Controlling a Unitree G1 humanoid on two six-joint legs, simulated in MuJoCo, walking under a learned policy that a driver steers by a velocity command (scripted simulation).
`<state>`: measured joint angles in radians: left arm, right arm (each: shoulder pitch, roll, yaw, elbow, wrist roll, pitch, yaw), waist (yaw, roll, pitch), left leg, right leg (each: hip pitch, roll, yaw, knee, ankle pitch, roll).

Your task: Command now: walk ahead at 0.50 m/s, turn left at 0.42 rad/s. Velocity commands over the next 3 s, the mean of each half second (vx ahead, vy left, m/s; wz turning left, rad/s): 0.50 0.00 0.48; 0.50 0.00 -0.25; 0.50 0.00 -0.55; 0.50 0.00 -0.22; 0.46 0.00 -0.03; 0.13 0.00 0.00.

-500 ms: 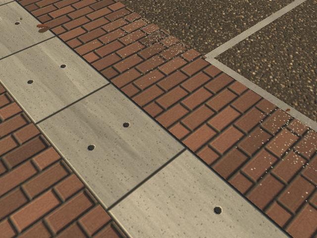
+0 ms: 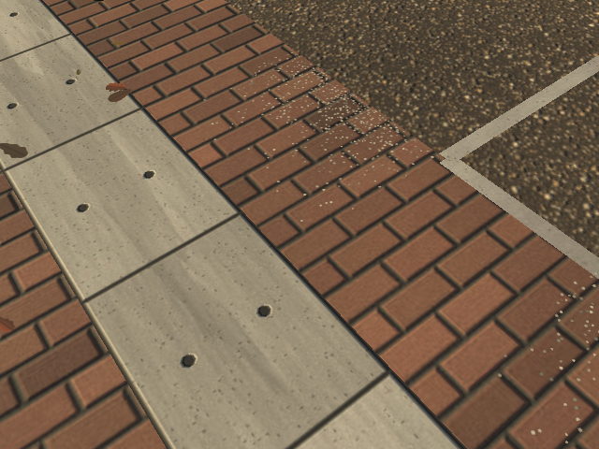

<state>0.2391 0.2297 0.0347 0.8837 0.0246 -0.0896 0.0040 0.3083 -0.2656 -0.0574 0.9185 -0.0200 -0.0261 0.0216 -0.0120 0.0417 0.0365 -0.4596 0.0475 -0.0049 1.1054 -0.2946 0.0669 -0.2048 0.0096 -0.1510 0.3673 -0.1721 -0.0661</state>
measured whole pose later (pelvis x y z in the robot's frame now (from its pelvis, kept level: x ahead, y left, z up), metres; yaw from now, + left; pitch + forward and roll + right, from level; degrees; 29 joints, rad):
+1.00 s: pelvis +0.53 +0.10 -0.02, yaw +4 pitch +0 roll -1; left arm 0.16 0.25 0.06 0.85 0.02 -0.03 -0.02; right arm 0.34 -0.23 -0.03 0.95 -0.02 -0.07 -0.01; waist 0.00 0.01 0.06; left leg -0.19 -0.02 0.08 1.14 -0.40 0.04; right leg -0.40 0.10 -0.09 0.58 -0.19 -0.15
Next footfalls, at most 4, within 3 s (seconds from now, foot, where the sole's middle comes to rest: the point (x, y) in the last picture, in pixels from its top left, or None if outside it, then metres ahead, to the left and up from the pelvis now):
0.36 left None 0.32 0.13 -0.78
0.92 right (299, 381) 0.65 0.06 -0.78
1.44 left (239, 273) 0.96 0.22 -0.78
1.92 right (341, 226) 1.12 -0.07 -0.78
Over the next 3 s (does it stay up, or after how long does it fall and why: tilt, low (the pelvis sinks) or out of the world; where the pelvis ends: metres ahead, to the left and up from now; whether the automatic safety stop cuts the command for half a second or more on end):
stays up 1.39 -0.04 0.00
